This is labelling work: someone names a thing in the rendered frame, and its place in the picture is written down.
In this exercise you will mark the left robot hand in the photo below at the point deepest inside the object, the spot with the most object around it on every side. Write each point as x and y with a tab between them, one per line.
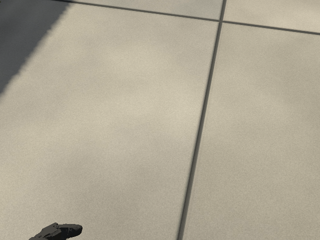
57	231

